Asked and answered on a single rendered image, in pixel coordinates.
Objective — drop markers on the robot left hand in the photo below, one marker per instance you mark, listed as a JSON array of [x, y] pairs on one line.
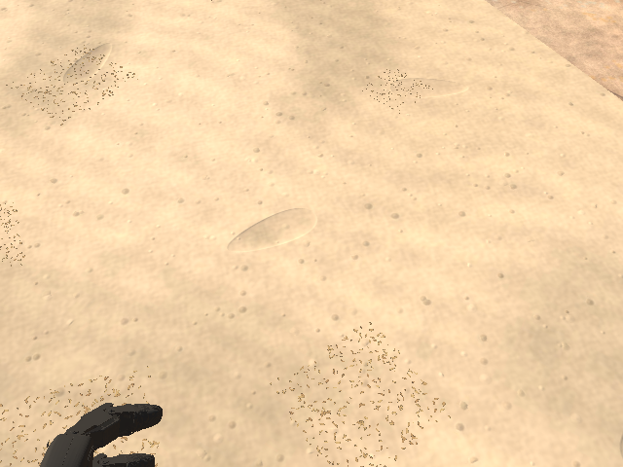
[[97, 429]]

